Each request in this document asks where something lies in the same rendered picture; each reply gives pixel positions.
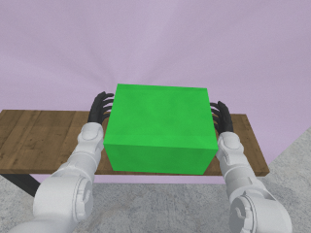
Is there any table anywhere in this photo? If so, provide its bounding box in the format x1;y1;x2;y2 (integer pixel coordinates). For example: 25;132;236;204
0;110;270;197

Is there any robot right forearm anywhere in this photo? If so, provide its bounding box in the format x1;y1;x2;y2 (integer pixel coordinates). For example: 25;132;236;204
216;131;293;233

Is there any right robot hand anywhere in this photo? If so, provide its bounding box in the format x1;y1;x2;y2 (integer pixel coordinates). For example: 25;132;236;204
210;101;234;136

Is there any carton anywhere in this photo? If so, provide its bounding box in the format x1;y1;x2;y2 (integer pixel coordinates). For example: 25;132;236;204
103;83;219;175

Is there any robot right upper arm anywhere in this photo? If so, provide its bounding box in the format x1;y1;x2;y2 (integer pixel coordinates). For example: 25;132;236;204
228;194;292;233

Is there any robot left forearm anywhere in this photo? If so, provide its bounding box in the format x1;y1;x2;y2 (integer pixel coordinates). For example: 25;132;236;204
33;122;104;216

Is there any left robot hand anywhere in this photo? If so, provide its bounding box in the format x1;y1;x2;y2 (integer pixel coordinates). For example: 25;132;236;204
87;91;115;125

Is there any robot left upper arm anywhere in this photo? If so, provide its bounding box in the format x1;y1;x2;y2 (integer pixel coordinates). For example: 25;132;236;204
7;176;93;233

